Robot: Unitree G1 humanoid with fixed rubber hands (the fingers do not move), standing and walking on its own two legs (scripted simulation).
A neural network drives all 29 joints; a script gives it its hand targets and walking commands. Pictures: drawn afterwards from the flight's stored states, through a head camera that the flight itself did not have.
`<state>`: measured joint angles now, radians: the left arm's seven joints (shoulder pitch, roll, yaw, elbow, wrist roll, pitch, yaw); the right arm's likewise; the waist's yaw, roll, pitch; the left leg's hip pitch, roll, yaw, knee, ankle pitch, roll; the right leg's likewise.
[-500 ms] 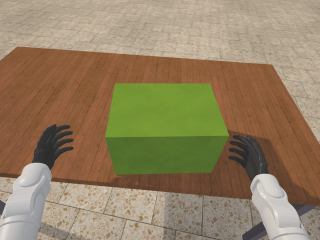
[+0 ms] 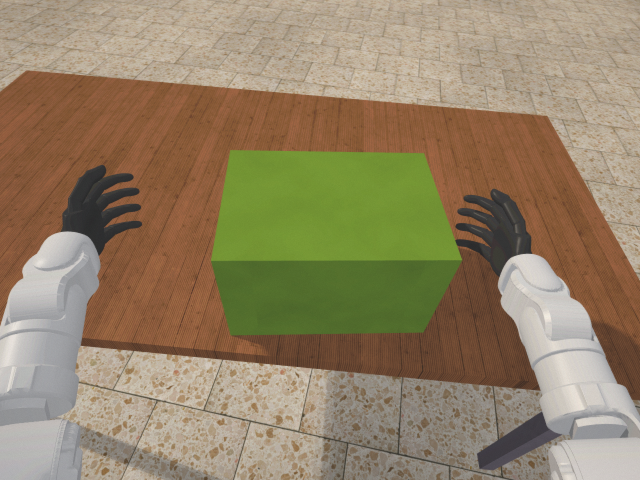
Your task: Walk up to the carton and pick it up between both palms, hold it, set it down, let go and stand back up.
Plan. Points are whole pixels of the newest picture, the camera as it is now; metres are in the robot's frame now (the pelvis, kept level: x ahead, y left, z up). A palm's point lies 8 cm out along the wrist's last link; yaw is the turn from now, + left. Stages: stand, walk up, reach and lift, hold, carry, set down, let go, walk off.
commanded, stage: reach and lift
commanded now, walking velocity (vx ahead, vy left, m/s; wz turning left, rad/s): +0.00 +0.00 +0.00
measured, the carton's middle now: (328, 243) +0.46 +0.00 +0.01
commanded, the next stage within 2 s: none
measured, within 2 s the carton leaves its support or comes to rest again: neither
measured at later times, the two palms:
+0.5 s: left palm (90, 178) +0.42 +0.30 +0.16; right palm (499, 186) +0.45 -0.21 +0.15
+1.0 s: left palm (112, 223) +0.42 +0.30 +0.08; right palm (470, 209) +0.46 -0.20 +0.10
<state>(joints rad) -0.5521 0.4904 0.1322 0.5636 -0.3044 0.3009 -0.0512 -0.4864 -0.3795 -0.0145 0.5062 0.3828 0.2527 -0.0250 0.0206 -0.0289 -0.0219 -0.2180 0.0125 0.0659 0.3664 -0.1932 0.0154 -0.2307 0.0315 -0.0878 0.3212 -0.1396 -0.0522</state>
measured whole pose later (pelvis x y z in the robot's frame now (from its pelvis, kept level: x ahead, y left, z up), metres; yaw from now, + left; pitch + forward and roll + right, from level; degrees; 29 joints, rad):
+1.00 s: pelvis +0.00 -0.01 -0.01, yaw +2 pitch +17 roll +0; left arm -1.00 0.51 -0.09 1.36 -0.36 -0.12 -0.08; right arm -0.97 -0.36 0.12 1.16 0.44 -0.04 -0.05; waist 0.01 -0.04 -0.15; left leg -0.56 0.02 0.03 0.47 -0.20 0.00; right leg -0.56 0.03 -0.13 0.41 -0.15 -0.07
